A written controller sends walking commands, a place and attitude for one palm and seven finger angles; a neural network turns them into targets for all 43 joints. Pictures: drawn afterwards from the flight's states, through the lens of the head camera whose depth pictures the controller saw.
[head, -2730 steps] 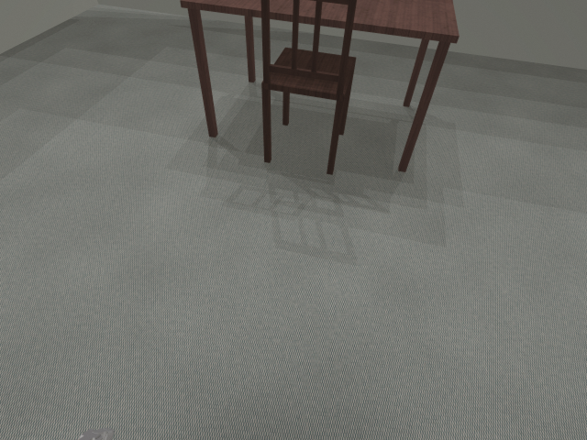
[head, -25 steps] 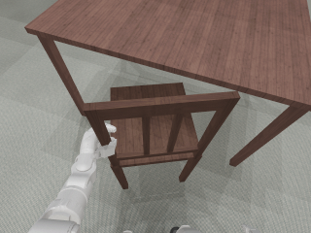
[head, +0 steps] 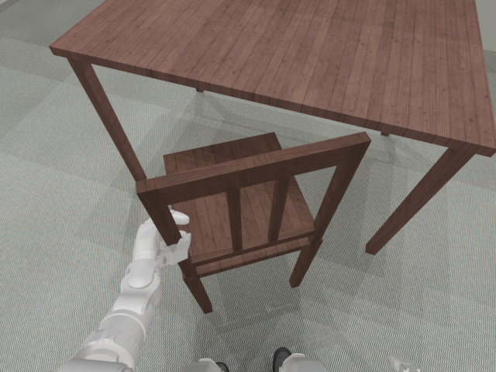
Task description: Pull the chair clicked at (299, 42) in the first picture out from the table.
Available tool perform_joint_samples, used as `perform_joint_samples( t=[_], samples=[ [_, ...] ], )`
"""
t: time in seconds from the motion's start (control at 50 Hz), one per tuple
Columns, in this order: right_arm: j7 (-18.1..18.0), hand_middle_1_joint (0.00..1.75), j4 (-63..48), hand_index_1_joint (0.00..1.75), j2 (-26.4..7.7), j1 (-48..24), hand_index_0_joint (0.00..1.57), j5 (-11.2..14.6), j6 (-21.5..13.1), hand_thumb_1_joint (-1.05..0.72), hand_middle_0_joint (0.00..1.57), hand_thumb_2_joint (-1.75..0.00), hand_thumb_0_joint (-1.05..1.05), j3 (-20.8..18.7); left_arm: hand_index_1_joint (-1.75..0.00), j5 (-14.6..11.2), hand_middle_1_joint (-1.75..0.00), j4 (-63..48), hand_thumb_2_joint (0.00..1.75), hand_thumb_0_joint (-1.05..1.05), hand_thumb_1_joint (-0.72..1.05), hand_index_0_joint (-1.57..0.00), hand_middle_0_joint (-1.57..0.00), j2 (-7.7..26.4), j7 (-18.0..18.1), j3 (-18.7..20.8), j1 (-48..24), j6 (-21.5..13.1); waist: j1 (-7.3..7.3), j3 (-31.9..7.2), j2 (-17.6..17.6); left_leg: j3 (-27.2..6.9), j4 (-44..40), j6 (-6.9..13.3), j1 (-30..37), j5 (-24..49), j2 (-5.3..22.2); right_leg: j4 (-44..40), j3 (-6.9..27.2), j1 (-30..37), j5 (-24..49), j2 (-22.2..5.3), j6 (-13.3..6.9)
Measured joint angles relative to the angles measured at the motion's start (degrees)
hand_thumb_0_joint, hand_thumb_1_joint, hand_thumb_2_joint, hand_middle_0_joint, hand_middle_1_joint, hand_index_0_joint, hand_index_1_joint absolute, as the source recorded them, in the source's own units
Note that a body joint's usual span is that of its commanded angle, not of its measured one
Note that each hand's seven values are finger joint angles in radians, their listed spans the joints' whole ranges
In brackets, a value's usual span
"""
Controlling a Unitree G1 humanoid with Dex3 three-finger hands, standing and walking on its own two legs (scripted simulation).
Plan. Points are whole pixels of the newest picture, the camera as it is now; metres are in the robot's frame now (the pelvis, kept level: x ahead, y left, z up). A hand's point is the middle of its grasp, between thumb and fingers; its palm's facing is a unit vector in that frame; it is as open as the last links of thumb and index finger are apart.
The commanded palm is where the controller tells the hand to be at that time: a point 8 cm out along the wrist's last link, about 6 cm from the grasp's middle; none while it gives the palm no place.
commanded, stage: step backward, pulling the chair out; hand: left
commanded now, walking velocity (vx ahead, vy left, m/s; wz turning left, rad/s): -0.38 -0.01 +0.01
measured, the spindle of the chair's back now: (235, 222) +0.39 +0.03 -0.08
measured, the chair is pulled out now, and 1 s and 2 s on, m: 0.24 0.31 0.46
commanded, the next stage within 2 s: none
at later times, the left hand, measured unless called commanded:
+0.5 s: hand (181, 263) +0.30 +0.13 -0.07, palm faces +0.06 -0.98 -0.17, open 5.9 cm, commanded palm +0.28 +0.18 -0.06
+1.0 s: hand (179, 288) +0.26 +0.13 -0.07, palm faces -0.02 -0.99 -0.17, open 5.7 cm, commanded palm +0.24 +0.18 -0.06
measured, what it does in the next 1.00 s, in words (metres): steps on the spot: left foot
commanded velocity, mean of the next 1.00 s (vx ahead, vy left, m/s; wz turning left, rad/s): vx -0.38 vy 0.00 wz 0.02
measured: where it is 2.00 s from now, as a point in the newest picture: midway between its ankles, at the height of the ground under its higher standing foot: outside the picture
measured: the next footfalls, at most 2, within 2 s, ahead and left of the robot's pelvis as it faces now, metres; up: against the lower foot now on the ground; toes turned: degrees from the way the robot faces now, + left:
left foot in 0.56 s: -0.02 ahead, +0.14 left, +0.00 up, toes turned +0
right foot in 1.16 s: -0.03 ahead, -0.12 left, +0.00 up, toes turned -3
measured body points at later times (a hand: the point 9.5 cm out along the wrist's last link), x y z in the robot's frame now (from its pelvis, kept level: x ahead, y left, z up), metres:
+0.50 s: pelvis -0.04 +0.00 +0.00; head +0.04 -0.02 +0.44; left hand +0.29 +0.18 -0.05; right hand +0.06 -0.27 -0.13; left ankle -0.02 +0.12 -0.71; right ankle +0.05 -0.12 -0.73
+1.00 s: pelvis -0.09 +0.02 -0.01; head -0.01 +0.01 +0.44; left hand +0.25 +0.18 -0.05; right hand +0.01 -0.25 -0.13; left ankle -0.06 +0.14 -0.73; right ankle +0.03 -0.12 -0.73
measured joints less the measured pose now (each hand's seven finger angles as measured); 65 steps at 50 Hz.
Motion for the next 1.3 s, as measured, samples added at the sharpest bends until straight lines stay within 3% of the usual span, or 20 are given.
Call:
perform_joint_samples(
  t=[0.1, 0.18, 0.28, 0.36, 0.5, 0.54, 0.58, 0.66, 0.76, 0.86, 0.94, 0.98, 1.02, 1.08, 1.12, 1.2, 1.3],
  samples=[
    [-0.21, 0.29, 0.94, 0.30, -1.17, 0.68, 0.21, 0.11, -1.52, -0.91, 0.21, -0.90, 0.01, -0.13, -1.44, 0.69, -1.17, 0.97, 0.68, 0.08, 0.63, -0.50, -0.29, -0.18, 0.11, -1.37, -0.48, -0.46, 0.12, -0.11, -0.45, 0.57, -1.11, 1.03, 0.09, 2.32, -0.58, -0.29, 0.19, -0.21, 0.55, -0.77, 0.74],
    [-0.66, 0.29, -0.02, 0.30, -0.69, 1.30, 0.21, -0.32, -1.95, -0.91, 0.20, -0.90, 0.01, 0.08, -1.44, 0.72, -1.17, 0.08, 0.68, 0.07, 0.62, -0.50, -0.30, 0.52, -0.19, -1.77, -0.22, 0.00, 0.21, 0.11, -1.25, 1.54, -0.96, 1.70, 0.12, 2.30, -1.03, 5.03, 0.92, -1.88, -5.01, -1.55, 0.50],
    [-0.17, 0.29, -0.05, 0.30, 1.31, 0.37, 0.21, -1.53, -1.80, -0.91, 0.20, -0.90, 0.01, 0.60, -1.44, 0.97, -1.17, -0.71, 0.70, 0.07, 0.61, -0.50, -0.31, 1.71, -0.79, -0.94, -1.13, 1.23, 0.80, 1.23, -1.60, 1.76, 2.08, 1.08, -0.85, 1.17, -0.47, 7.86, 1.92, -0.67, -5.74, -1.19, 1.13],
    [0.25, 0.29, -0.23, 0.30, 2.31, -1.06, 0.21, -1.64, -1.69, -0.91, 0.21, -0.90, 0.01, 0.84, -1.44, 0.91, -1.17, -1.41, 0.71, 0.07, 0.59, -0.50, -0.32, 2.16, -0.94, 0.49, -1.42, 1.63, 0.46, 2.37, -0.59, 0.89, 3.55, 0.05, -1.93, 1.21, 0.65, 8.33, 1.01, -1.20, -4.96, -0.14, 0.02],
    [0.68, 0.30, 1.02, 0.30, -0.06, -1.49, 0.21, -1.44, -2.25, -0.91, 0.21, -0.90, 0.01, -0.13, -1.44, 1.54, -1.18, -1.80, 0.70, 0.06, 0.60, -0.50, -0.29, 0.04, 0.18, 0.76, -0.27, 1.12, -0.59, 1.81, -0.61, -4.00, 9.62, -1.92, -1.14, -10.69, -1.60, 4.08, 0.62, -0.66, -2.13, -1.53, 0.05],
    [0.55, 0.29, 1.17, 0.30, -1.30, -1.00, 0.21, -1.40, -2.39, -0.91, 0.21, -0.90, 0.01, -0.22, -1.44, 1.95, -1.19, -2.31, 0.69, 0.06, 0.61, -0.50, -0.28, -0.50, 0.18, -0.12, -0.41, 1.71, -0.96, 1.17, -0.58, -4.88, 4.59, -1.75, 2.15, -8.29, -0.77, 3.09, 0.08, -0.99, -1.38, -2.19, 0.67],
    [0.16, 0.29, 1.21, 0.30, -2.13, -0.88, 0.21, -1.51, -2.32, -0.91, 0.21, -0.90, 0.01, -0.71, -1.44, 2.35, -1.20, -3.15, 0.68, 0.06, 0.61, -0.50, -0.26, -0.66, -0.02, -1.42, -1.16, 2.51, -1.29, 1.30, -0.68, -4.81, 0.04, -1.42, 3.47, -1.22, -0.28, 2.71, -0.58, -1.44, -0.87, -3.00, 1.41],
    [-0.24, 0.29, -0.51, 0.30, -1.30, -0.80, 0.21, -1.76, -1.11, -0.91, 0.20, -0.90, 0.01, -0.75, -1.44, 2.33, -1.21, -5.13, 0.67, 0.05, 0.62, -0.50, -0.25, 0.63, -0.67, -3.23, -0.88, 3.32, 0.13, 2.20, -3.22, -2.39, -1.05, -1.41, 4.24, -1.47, -1.11, 2.82, 1.37, -1.81, 0.19, -3.79, 1.83],
    [0.25, 0.29, -1.78, 0.30, 1.29, -1.28, 0.20, -2.23, -0.49, -0.91, 0.20, -0.90, 0.01, -0.12, -1.44, 2.08, -1.21, -6.23, 0.68, 0.04, 0.61, -0.50, -0.26, 1.70, -1.29, -2.67, 0.20, 3.51, 0.85, 2.62, -3.10, -1.18, 1.85, -1.78, 3.82, -3.14, 0.00, 5.53, 1.35, -1.69, -2.08, -3.00, 1.62],
    [0.52, 0.29, -1.13, 0.30, 3.04, -2.62, 0.21, -2.10, -0.38, -0.91, 0.21, -0.90, 0.01, 0.56, -1.44, 1.82, -1.20, -5.22, 0.70, 0.04, 0.60, -0.50, -0.27, 1.63, -1.01, -0.78, 0.20, 3.32, -0.30, 2.39, -1.61, -1.95, 4.20, -2.62, 2.10, -3.57, 1.15, 5.90, 0.50, -2.35, -1.55, -1.96, 0.50],
    [0.57, 0.30, -0.09, 0.30, 1.68, -2.62, 0.21, -1.94, -0.84, -0.91, 0.21, -0.90, 0.01, 0.29, -1.44, 2.39, -1.20, -3.85, 0.69, 0.04, 0.61, -0.50, -0.26, -0.09, -0.27, -0.55, -0.69, 3.14, -1.05, 2.24, -0.43, -3.78, 7.57, -2.33, 0.44, -11.02, 0.07, 3.14, -0.31, -1.93, 0.64, -2.26, 0.86],
    [0.52, 0.30, 0.51, 0.30, 0.82, -2.32, 0.21, -1.86, -1.07, -0.91, 0.21, -0.90, 0.01, 0.36, -1.44, 2.85, -1.21, -3.88, 0.68, 0.04, 0.61, -0.50, -0.24, -0.52, -0.11, -1.25, -1.05, 3.48, -1.24, 2.32, -0.84, -3.69, 5.32, -1.91, 1.14, -8.01, -0.49, 1.90, -0.27, -1.64, 1.81, -2.89, 1.34],
    [0.29, 0.29, 0.48, 0.30, 0.25, -1.61, 0.21, -1.91, -0.96, -0.91, 0.21, -0.90, 0.01, 0.56, -1.44, 3.03, -1.21, -4.33, 0.68, 0.03, 0.62, -0.50, -0.23, -0.42, -0.10, -2.37, -0.70, 3.72, -1.10, 2.21, -1.64, -2.74, 2.21, -1.18, 1.99, 0.08, -0.62, 1.37, 0.16, -1.56, 1.99, -3.34, 1.87],
    [-0.11, 0.29, -0.59, 0.30, 0.17, -0.16, 0.21, -2.05, -0.54, -0.91, 0.21, -0.90, 0.01, 0.24, -1.44, 2.52, -1.22, -5.06, 0.67, 0.03, 0.62, -0.50, -0.22, -0.14, -0.32, -3.88, 0.70, 3.53, -0.38, 1.87, -1.47, -1.87, 1.50, -0.40, 2.26, -0.21, -0.01, 7.79, 0.65, -2.56, -6.75, -2.65, 1.27],
    [-0.06, 0.29, -0.44, 0.30, 0.82, 0.72, 0.21, -2.33, -0.88, -0.91, 0.20, -0.90, 0.01, -0.01, -1.44, 2.44, -1.22, -4.95, 0.67, 0.03, 0.63, -0.50, -0.21, -0.16, -0.57, -4.27, 1.12, 3.34, 0.16, 1.70, -1.08, -2.17, 1.35, -0.50, 2.21, -0.54, 0.62, 9.85, 0.52, -0.25, -7.66, -1.81, 0.97],
    [0.92, 0.29, 1.25, 0.30, 2.42, 0.05, 0.21, -3.22, -1.95, -0.91, 0.20, -0.90, 0.01, 0.34, -1.44, 3.01, -1.22, -3.53, 0.69, 0.02, 0.61, -0.50, -0.23, 1.02, -1.22, -3.92, -0.12, 2.24, 2.28, 1.88, -1.36, -1.45, 1.96, -1.49, 1.13, -0.19, 2.22, 4.50, 0.45, 4.28, -8.01, -0.66, 1.25],
    [1.31, 0.30, 0.89, 0.30, 3.09, -2.81, 0.21, -2.82, -1.80, -0.91, 0.21, -0.90, 0.01, 0.31, -1.44, 2.13, -1.19, -2.13, 0.69, 0.02, 0.60, -0.50, -0.24, 1.97, -1.08, -0.69, -1.39, 2.04, 0.40, 3.84, 0.13, -2.00, 1.09, -2.65, 0.44, 2.12, 3.75, 3.11, -0.16, 3.65, -3.81, 0.86, 0.08]
  ],
)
